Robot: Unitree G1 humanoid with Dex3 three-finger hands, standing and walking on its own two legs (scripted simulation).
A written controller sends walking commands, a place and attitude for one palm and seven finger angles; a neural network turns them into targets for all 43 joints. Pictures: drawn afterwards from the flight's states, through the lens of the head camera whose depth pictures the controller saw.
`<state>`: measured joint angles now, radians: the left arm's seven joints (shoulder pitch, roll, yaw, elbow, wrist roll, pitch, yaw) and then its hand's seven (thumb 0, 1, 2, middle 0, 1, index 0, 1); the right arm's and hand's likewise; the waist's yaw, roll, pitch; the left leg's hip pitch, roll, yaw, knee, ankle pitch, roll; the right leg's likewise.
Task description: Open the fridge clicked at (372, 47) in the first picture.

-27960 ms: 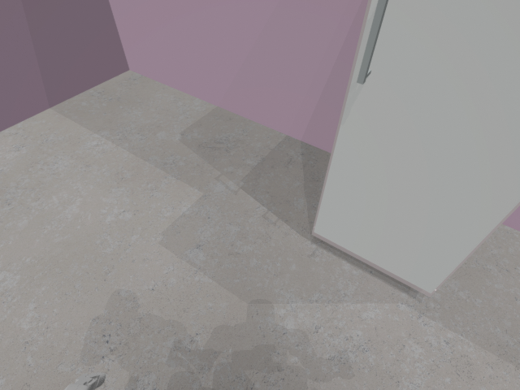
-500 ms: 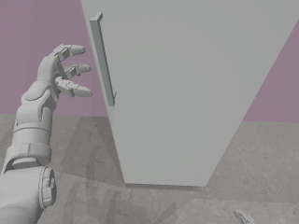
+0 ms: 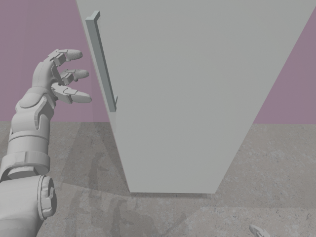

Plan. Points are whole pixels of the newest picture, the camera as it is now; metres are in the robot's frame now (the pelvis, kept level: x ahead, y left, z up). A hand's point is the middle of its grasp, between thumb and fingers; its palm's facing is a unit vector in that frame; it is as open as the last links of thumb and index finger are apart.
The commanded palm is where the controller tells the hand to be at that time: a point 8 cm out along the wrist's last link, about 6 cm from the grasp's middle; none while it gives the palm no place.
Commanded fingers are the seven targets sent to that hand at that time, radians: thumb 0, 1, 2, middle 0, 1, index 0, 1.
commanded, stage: move the hooked fingers beside the handle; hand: left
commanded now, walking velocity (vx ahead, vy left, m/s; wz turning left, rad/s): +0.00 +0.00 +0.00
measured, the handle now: (105, 68) +0.48 +0.14 +0.21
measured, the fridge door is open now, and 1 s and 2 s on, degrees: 0 0 0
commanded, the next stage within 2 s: feel for the door with the fingertips in 0.92 s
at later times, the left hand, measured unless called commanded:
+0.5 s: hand (71, 81) +0.41 +0.21 +0.21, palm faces +0.02 -1.00 +0.00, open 14.0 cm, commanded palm +0.40 +0.26 +0.21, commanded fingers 0.00 -0.50 0.30 -0.30 -1.20 -0.30 -1.20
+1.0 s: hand (71, 81) +0.42 +0.21 +0.21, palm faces +0.03 -1.00 -0.01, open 14.0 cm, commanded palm +0.39 +0.27 +0.21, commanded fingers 0.00 -0.50 0.30 -0.30 -1.20 -0.30 -1.20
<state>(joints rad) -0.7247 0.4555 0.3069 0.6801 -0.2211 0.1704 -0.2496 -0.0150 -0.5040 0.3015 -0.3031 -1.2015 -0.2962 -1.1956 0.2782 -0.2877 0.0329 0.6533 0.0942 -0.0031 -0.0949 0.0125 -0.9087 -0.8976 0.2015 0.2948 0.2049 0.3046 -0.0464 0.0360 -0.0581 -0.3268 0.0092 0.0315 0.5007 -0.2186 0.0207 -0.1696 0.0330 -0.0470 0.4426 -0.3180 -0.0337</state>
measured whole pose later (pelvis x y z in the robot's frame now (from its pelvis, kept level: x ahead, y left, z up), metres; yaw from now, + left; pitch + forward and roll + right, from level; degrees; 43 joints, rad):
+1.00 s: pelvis +0.00 +0.00 +0.00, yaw +0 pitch +2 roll -1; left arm -0.68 0.46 0.31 0.61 -0.22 0.17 -0.25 -0.02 -0.50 0.30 -0.30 -1.20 -0.30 -1.20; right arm 0.30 -0.29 0.03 0.66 0.10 0.00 -0.10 0.01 -0.91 -0.90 0.20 0.29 0.20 0.30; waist -0.04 0.03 -0.05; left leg -0.32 0.01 0.03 0.50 -0.22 0.02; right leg -0.15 0.04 -0.05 0.44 -0.32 -0.04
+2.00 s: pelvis +0.00 -0.01 +0.00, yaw +1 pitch +2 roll -1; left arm -0.83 0.40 0.24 0.78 -0.19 0.14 -0.16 -0.02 -0.50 0.30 -0.35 -1.24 -0.35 -1.25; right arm 0.29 -0.28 0.03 0.70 0.09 -0.01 -0.09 0.01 -0.91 -0.90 0.20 0.29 0.20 0.30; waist -0.04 0.03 -0.05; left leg -0.33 0.01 0.01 0.50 -0.21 0.01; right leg -0.17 0.04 -0.07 0.45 -0.32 -0.05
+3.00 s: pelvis +0.00 -0.01 +0.00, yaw +0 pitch +0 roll +0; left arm -0.73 0.32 0.21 0.58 -0.20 0.23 -0.11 -0.02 -0.50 0.30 -0.30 -1.20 -0.30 -1.20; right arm 0.24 -0.26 0.04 0.67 0.08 0.01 -0.08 0.01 -0.91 -0.90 0.20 0.29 0.20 0.30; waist -0.03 0.03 -0.04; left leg -0.28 0.01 0.02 0.47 -0.20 0.01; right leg -0.12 0.04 -0.05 0.42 -0.31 -0.04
